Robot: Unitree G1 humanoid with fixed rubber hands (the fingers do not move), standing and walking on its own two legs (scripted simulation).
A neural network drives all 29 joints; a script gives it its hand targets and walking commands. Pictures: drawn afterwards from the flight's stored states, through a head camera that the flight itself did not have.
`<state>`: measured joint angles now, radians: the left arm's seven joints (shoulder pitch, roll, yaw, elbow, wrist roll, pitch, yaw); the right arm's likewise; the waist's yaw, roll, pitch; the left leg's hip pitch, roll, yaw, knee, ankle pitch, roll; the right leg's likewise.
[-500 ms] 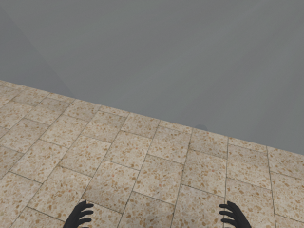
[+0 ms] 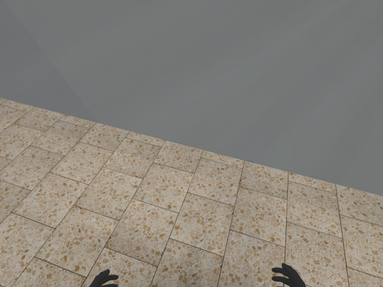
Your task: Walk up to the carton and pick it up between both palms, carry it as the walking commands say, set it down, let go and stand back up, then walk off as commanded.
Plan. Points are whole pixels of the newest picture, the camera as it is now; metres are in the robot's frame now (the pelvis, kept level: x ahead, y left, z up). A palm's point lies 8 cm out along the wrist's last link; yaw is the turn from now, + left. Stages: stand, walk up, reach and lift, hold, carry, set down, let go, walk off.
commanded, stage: stand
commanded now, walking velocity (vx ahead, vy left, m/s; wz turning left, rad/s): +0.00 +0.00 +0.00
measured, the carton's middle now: out of the picture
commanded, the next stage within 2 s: walk up in 0.76 s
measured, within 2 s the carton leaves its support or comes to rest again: neither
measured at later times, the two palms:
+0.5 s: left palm out of the picture +0.08 +0.23 -0.11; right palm out of the picture +0.12 -0.22 -0.09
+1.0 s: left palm out of the picture +0.09 +0.24 -0.12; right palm out of the picture +0.10 -0.22 -0.10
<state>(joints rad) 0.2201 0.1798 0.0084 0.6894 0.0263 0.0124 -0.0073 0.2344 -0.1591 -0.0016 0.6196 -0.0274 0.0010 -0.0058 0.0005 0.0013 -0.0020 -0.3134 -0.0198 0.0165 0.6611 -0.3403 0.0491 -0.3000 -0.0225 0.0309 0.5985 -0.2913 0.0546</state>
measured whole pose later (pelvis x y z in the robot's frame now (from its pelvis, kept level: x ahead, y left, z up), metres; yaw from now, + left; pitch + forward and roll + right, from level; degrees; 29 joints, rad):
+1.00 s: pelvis +0.00 +0.01 +0.01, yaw +2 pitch +0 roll -2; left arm 0.24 0.18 0.03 0.83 0.01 0.01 0.03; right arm 0.30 -0.16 -0.04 0.69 -0.02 0.00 -0.02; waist -0.03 0.01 0.00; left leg -0.31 -0.04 -0.01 0.61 -0.31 0.06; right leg -0.28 -0.04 0.01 0.53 -0.26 0.07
